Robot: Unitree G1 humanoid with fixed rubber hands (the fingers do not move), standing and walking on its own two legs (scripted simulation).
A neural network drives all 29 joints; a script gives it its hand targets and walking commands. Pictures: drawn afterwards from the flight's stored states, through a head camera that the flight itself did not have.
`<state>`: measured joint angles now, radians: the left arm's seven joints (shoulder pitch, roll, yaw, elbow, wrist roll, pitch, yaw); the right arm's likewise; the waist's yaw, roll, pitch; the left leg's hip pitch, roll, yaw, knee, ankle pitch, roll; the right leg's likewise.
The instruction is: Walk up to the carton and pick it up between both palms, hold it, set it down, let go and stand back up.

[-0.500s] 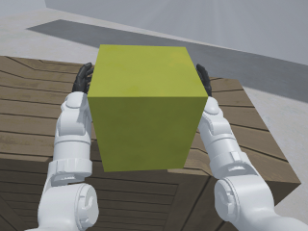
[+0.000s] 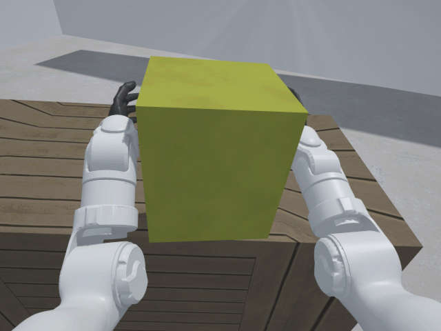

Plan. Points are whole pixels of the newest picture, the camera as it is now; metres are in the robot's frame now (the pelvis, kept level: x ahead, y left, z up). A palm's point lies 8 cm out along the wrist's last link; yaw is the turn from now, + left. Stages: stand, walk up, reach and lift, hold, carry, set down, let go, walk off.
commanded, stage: reach and lift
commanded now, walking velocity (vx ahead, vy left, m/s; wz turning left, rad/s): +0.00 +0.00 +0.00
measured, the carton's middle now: (210, 149) +0.37 -0.01 +0.21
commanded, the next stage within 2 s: hold in 0.90 s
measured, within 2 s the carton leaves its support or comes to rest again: neither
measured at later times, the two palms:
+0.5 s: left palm (119, 107) +0.41 +0.14 +0.27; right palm (294, 102) +0.41 -0.16 +0.28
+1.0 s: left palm (100, 96) +0.40 +0.16 +0.30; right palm (285, 85) +0.41 -0.14 +0.32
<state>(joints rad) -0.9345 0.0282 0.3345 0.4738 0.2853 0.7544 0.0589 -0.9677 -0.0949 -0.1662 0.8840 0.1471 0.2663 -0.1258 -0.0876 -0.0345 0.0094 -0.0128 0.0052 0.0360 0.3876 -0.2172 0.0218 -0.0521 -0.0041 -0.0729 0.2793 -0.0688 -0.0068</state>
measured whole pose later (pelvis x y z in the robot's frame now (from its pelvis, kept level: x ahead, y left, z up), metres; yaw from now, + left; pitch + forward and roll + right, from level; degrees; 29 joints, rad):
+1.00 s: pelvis +0.02 +0.00 +0.00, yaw +2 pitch -5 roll -2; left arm -1.02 0.14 0.34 0.50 0.17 0.90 0.02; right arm -1.15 -0.17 -0.02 0.85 0.36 0.54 -0.26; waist -0.09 0.00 -0.11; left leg -0.08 0.02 0.00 0.42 -0.25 0.01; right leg -0.09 0.01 -0.11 0.28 -0.10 -0.01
